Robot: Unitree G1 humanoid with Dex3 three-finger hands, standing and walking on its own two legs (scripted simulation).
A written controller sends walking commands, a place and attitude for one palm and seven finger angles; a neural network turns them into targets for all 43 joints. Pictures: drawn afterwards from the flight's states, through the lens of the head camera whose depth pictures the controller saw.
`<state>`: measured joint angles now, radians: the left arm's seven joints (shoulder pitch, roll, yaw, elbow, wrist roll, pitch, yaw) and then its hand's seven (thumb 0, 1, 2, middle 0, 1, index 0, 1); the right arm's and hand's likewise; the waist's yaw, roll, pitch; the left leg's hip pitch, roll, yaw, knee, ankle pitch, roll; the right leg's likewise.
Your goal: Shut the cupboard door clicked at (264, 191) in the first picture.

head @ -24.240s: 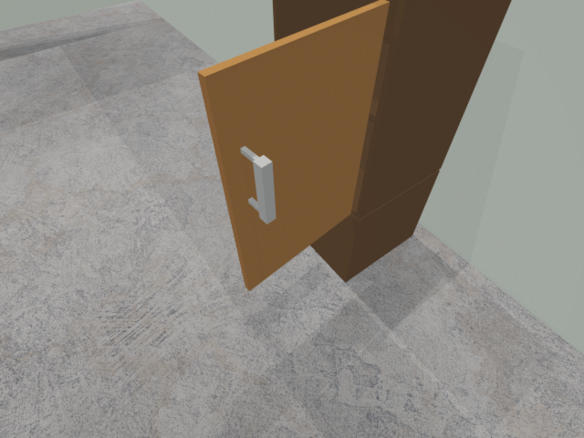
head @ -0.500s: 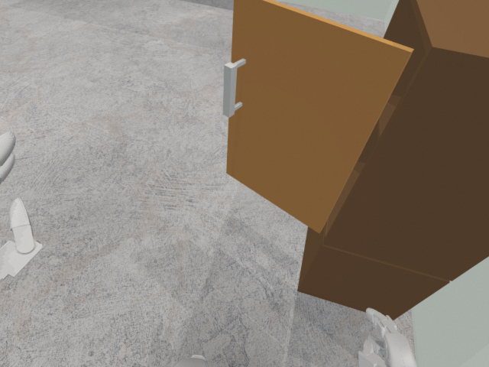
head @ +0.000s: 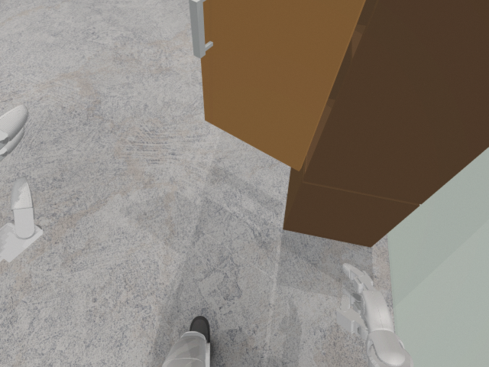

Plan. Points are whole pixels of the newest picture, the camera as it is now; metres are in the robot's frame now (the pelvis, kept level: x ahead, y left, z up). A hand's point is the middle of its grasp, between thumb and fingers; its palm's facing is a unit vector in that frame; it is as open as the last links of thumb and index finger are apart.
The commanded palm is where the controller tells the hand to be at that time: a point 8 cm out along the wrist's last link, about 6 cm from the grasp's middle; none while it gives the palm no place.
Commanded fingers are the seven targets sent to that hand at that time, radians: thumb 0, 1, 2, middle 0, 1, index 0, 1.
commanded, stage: step back with the hand held close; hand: left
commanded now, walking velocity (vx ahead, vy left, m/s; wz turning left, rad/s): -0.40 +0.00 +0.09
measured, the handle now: (203, 25) +0.86 +0.17 +0.05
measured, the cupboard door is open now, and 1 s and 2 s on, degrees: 68 68 68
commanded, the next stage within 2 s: stop stepping back and stand still in 0.16 s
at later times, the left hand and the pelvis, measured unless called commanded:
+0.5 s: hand out of the picture +0.01 +0.23 +0.19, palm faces +0.44 -0.77 -0.46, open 7.4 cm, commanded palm -0.02 +0.27 +0.19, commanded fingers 0.00 0.90 0.90 -0.20 -0.30 -0.20 -0.30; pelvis -0.15 -0.03 +0.01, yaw +2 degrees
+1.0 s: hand out of the picture -0.06 +0.28 +0.19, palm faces +0.61 -0.66 -0.44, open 7.4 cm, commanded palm -0.11 +0.29 +0.19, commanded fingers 0.00 0.90 0.90 -0.20 -0.30 -0.20 -0.30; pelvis -0.22 -0.02 +0.00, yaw +5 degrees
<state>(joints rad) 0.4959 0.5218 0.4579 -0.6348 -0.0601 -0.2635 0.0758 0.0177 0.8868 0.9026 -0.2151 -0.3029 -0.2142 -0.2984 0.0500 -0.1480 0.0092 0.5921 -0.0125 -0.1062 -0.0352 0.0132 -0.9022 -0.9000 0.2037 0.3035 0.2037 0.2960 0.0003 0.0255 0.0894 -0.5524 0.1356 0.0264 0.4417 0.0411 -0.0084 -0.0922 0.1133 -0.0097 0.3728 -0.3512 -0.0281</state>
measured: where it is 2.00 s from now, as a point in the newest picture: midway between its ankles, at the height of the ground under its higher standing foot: outside the picture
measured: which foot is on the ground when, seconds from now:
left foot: up 0.00-0.12, down 0.14-0.38, up 0.40-0.66, down 0.68-1.00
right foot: down 0.00-0.68, up 0.70-0.94, down 0.96-1.00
